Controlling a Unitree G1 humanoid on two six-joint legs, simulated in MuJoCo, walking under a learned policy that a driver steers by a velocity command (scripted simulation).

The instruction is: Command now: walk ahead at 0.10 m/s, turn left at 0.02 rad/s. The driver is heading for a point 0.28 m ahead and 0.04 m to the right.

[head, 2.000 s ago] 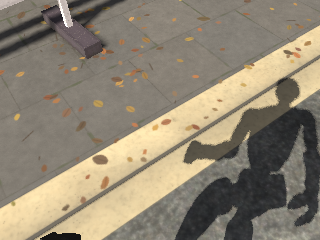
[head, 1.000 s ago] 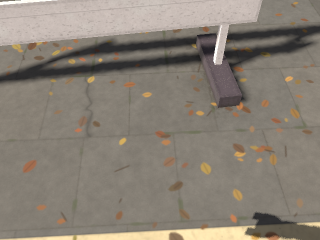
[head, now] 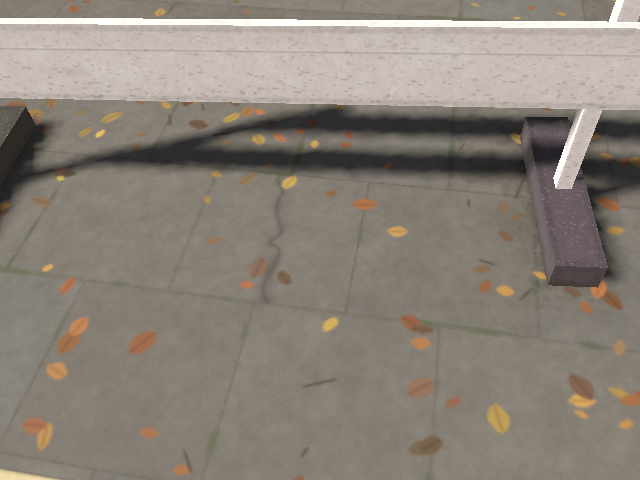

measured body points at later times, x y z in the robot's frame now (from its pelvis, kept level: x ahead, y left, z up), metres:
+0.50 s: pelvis +0.05 +0.01 +0.01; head +0.05 +0.01 +0.46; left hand +0.07 +0.24 -0.15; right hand +0.07 -0.23 -0.15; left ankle +0.05 +0.12 -0.74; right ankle +0.06 -0.08 -0.74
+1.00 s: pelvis +0.06 +0.02 +0.01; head +0.06 +0.02 +0.46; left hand +0.04 +0.23 -0.15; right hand +0.04 -0.20 -0.15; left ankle +0.05 +0.12 -0.74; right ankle +0.06 -0.08 -0.74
